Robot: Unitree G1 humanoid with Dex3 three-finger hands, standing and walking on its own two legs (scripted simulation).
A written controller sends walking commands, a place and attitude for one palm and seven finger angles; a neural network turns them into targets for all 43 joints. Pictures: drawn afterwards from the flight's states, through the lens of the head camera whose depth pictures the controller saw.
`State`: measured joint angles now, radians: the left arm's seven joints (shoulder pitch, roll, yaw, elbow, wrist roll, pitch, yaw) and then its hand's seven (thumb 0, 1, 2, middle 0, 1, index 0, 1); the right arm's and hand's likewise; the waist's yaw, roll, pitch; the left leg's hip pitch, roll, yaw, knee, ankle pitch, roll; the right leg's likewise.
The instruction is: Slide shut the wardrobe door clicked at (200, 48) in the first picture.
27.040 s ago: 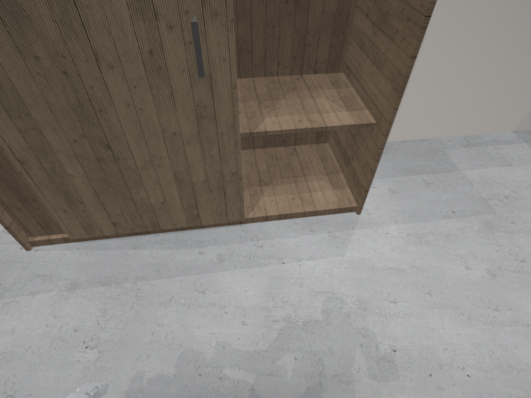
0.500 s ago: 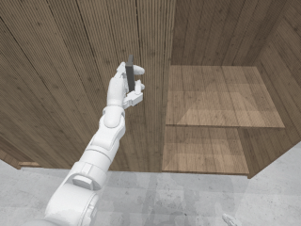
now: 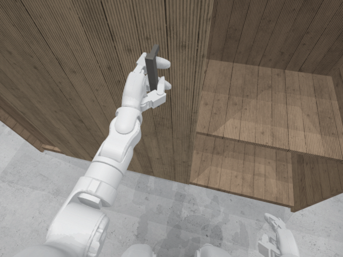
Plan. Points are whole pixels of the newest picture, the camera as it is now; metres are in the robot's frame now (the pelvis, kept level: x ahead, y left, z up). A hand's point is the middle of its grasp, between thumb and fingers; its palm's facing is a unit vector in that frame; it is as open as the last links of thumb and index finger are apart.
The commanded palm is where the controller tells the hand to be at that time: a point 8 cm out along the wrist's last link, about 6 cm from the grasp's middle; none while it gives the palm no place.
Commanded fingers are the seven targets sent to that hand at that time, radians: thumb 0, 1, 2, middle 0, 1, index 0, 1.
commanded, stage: step sideways, sliding the door along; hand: left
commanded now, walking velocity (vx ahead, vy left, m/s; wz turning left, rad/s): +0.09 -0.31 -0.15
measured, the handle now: (156, 78) +0.47 +0.10 +0.12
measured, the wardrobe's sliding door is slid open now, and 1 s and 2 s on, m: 0.56 0.40 0.18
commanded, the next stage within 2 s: none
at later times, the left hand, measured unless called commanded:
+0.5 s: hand (184, 94) +0.43 +0.03 +0.12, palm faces +0.24 -0.97 -0.07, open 5.8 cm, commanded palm +0.39 -0.02 +0.11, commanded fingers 0.00 0.90 0.90 -0.45 -1.40 -0.45 -1.40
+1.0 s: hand (239, 108) +0.40 -0.09 +0.12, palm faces +0.01 -1.00 +0.01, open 5.6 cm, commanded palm +0.38 -0.11 +0.11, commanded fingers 0.00 0.90 0.90 -0.45 -1.40 -0.45 -1.40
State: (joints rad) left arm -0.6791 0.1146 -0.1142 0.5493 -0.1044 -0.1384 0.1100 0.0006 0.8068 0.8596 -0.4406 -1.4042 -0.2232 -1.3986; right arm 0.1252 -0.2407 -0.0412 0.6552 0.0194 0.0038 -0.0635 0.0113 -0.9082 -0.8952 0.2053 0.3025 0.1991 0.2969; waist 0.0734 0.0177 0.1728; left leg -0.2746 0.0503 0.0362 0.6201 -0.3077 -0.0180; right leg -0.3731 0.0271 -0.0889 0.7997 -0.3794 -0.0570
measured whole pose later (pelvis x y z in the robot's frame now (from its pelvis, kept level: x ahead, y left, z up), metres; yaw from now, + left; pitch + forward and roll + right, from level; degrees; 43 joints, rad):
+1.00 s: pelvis +0.09 -0.15 +0.01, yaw +0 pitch +0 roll +0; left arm -0.11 0.01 -0.25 -0.09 -0.01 -0.14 0.17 0.02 0.83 0.85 -0.33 -1.40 -0.27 -1.40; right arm 0.09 -0.19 -0.01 0.52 0.02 -0.11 0.03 0.01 -0.91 -0.90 0.20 0.30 0.20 0.30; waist 0.12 0.05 0.20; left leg -0.20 0.10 0.13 0.58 -0.37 -0.03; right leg -0.44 -0.02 -0.01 0.97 -0.44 0.00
